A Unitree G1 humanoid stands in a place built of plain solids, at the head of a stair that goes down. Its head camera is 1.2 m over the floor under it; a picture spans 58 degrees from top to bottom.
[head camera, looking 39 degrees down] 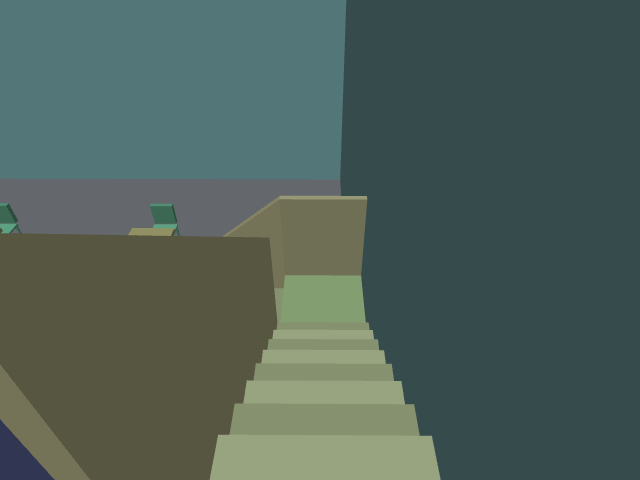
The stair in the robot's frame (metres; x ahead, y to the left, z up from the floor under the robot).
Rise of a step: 0.19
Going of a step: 0.24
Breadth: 0.80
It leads straight ahead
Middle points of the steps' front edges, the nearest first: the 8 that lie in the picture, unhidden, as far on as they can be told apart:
0.80 -0.02 -0.39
1.04 -0.02 -0.58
1.29 -0.02 -0.78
1.53 -0.02 -0.97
1.77 -0.02 -1.17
2.01 -0.02 -1.36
2.25 -0.02 -1.56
2.50 -0.03 -1.75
